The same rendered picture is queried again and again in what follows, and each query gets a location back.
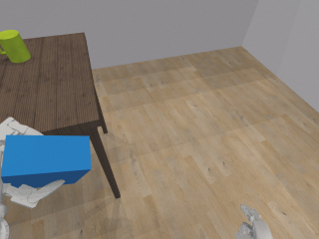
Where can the robot right hand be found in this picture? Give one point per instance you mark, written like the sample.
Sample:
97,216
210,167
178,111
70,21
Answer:
259,228

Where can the sponge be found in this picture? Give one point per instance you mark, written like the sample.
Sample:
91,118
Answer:
37,160

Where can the left robot forearm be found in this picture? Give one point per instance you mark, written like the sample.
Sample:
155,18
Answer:
4,225

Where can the robot left hand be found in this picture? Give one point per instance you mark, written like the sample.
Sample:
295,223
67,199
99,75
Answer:
25,195

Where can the table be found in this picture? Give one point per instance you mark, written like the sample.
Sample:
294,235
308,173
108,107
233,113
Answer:
54,92

